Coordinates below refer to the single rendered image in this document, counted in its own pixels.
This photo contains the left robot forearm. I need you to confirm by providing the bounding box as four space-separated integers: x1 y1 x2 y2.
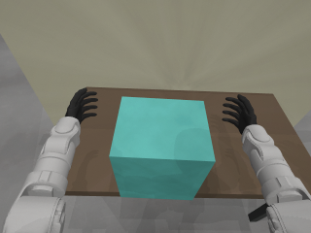
1 116 81 233

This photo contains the robot left upper arm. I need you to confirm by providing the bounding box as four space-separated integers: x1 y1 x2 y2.
5 195 66 233

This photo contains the robot left hand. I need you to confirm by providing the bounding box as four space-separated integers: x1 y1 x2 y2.
65 87 98 124

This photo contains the table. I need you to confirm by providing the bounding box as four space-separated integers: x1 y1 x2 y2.
64 86 311 222

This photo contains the right robot forearm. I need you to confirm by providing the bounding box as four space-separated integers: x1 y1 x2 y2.
241 124 311 207

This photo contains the robot right hand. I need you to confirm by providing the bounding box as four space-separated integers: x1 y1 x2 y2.
222 94 258 135

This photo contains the carton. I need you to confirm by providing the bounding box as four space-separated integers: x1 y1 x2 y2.
109 96 216 201

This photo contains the robot right upper arm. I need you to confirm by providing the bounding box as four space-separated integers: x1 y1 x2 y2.
266 199 311 233

